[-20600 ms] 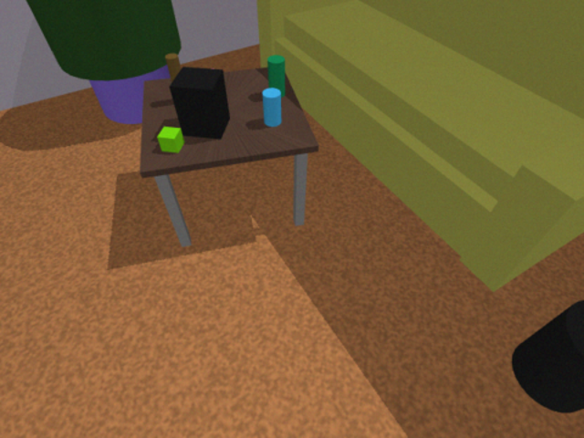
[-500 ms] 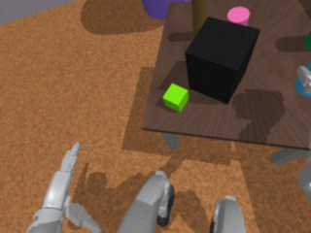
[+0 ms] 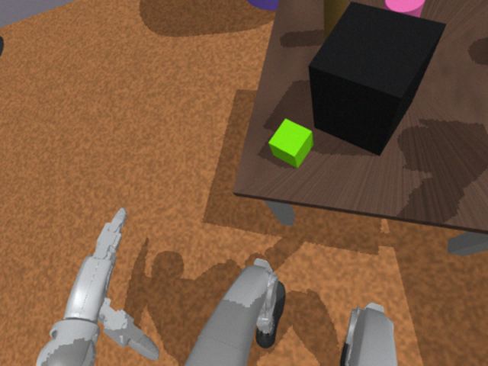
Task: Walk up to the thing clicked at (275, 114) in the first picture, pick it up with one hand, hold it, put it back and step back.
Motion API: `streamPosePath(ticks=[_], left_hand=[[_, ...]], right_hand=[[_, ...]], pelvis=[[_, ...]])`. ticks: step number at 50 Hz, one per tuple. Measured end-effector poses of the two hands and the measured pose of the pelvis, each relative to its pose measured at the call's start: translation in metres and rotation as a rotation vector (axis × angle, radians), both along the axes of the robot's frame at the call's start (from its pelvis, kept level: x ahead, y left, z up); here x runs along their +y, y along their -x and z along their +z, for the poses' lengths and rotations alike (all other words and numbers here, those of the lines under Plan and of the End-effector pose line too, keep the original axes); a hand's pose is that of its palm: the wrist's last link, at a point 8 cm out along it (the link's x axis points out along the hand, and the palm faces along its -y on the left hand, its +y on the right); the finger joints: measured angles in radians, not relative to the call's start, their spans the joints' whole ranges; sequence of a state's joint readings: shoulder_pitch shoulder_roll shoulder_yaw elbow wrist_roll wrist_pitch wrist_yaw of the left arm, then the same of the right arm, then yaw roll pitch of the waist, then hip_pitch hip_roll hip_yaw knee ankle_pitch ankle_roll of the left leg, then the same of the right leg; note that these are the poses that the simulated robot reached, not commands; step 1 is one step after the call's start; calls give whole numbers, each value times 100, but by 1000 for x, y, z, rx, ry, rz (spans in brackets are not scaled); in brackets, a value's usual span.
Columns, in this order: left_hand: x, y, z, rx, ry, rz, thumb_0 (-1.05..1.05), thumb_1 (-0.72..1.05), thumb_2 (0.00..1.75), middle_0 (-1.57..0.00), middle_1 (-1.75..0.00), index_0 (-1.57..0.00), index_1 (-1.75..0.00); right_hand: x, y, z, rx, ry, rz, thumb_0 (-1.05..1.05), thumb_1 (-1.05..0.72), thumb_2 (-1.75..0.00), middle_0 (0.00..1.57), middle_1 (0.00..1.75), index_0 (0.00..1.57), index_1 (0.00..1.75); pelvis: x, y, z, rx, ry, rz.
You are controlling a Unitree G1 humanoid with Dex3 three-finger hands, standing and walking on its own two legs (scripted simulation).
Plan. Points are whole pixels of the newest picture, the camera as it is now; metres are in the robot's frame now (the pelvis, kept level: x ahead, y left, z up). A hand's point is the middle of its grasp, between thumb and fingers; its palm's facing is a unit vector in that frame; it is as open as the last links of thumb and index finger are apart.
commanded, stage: crouch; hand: right
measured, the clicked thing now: out of the picture +0.55 -0.26 -0.02
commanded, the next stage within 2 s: lower in 0.06 s
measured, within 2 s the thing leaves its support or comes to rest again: rests again in 0.96 s
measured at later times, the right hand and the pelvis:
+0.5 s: hand out of the picture +0.56 -0.26 -0.05, palm faces +0.35 +0.94 -0.02, open 9.2 cm; pelvis -0.01 +0.00 -0.02, yaw +1 degrees
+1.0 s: hand out of the picture +0.56 -0.27 -0.09, palm faces +0.36 +0.93 -0.02, open 9.2 cm; pelvis -0.02 +0.00 -0.05, yaw +2 degrees
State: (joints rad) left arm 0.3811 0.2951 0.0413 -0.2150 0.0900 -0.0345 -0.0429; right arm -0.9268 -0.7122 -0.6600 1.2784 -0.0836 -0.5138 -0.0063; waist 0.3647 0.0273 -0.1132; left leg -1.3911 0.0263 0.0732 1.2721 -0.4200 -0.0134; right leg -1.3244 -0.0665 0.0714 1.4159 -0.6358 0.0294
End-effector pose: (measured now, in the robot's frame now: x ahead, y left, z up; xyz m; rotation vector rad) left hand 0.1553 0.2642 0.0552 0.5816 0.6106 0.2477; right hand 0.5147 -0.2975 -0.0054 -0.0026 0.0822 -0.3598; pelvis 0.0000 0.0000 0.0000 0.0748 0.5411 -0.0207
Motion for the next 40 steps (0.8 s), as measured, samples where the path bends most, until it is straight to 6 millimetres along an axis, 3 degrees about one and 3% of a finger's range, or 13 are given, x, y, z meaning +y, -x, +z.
streamPosePath(ticks=[13,29,40], left_hand=[[-3,1,3,-9,-22,-10,-1,-53,5,-6,-5,-7,-5],[-1,7,4,-19,-115,-36,-1,-54,6,-7,-6,-7,-6],[5,14,2,-2,-164,-33,-1,-54,6,-7,-6,-7,-6]], right_hand=[[-3,-5,-10,8,-2,1,1,31,-114,76,105,78,105],[-5,-7,-56,10,-1,1,1,31,-114,76,105,78,105],[-8,-10,-72,3,4,-3,1,31,-114,76,105,78,105]], pelvis=[[0,3,-5,10,-7,2],[1,13,-30,48,-15,12],[1,18,-43,61,-21,18]])
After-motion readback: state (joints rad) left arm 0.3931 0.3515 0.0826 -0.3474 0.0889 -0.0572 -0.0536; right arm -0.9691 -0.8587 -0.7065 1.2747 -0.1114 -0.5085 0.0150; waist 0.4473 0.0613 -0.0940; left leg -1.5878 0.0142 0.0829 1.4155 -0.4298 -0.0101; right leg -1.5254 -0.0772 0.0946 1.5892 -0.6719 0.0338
